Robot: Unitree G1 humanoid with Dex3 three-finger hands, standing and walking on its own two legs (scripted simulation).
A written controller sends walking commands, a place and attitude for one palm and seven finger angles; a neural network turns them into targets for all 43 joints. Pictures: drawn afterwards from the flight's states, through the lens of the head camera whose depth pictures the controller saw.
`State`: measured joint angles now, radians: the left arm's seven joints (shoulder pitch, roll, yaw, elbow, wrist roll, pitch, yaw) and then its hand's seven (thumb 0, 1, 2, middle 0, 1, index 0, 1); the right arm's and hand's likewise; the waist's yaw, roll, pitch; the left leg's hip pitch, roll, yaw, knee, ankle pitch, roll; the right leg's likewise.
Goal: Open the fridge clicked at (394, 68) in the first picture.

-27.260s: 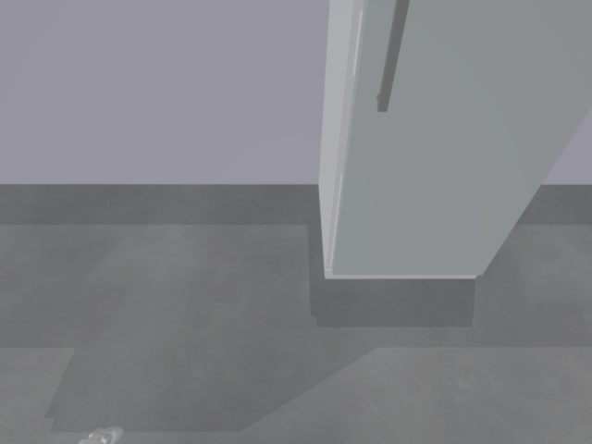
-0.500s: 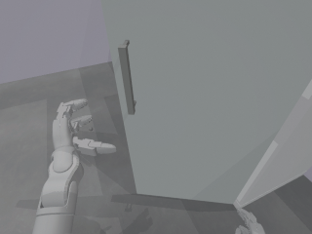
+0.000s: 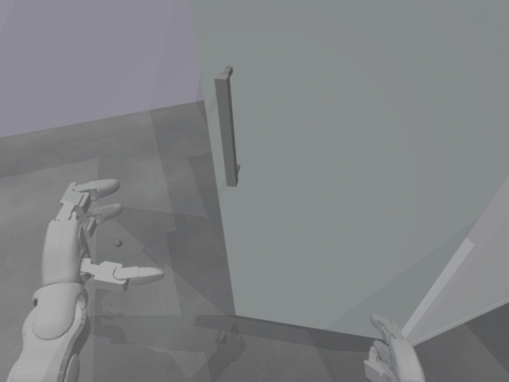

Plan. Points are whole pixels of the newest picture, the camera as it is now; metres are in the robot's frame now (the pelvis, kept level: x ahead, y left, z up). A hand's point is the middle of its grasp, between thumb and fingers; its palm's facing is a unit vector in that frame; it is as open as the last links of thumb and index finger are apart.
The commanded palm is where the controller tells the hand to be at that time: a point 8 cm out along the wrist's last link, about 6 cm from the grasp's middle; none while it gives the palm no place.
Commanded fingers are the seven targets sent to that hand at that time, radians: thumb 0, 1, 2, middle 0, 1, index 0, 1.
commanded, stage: draw the hand back to the body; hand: left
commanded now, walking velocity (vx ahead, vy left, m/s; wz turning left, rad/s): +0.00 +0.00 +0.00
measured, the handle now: (230, 131) +0.51 +0.12 +0.16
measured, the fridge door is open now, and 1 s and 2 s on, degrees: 60 60 60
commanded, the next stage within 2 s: step back with the hand held close in 0.88 s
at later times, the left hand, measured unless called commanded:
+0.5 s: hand (67, 267) +0.19 +0.27 +0.15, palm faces +0.46 -0.81 -0.36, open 8.8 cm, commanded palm +0.14 +0.30 +0.17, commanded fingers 0.00 0.90 0.90 -0.20 -0.30 -0.20 -0.30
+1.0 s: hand (60, 264) +0.19 +0.28 +0.15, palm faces +0.48 -0.81 -0.34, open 7.4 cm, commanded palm +0.14 +0.31 +0.17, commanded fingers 0.00 0.90 0.90 -0.20 -0.30 -0.20 -0.30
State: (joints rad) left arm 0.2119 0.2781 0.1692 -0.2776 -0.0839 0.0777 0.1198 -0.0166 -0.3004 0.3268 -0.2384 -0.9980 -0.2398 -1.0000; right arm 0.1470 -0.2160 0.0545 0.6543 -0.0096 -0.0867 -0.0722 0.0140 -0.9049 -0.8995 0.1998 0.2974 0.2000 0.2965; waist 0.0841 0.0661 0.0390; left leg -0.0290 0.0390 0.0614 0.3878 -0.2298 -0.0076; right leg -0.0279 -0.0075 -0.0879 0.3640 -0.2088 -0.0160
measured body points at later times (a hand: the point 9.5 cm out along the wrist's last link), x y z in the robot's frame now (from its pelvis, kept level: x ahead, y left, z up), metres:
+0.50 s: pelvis +0.00 +0.01 +0.00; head -0.03 -0.01 +0.45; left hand +0.16 +0.31 +0.17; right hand +0.17 -0.23 -0.08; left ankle +0.00 +0.12 -0.74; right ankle +0.00 -0.11 -0.74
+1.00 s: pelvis +0.00 +0.01 +0.00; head -0.02 +0.00 +0.45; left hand +0.16 +0.32 +0.17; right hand +0.19 -0.20 -0.08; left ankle +0.00 +0.12 -0.74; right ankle +0.00 -0.11 -0.74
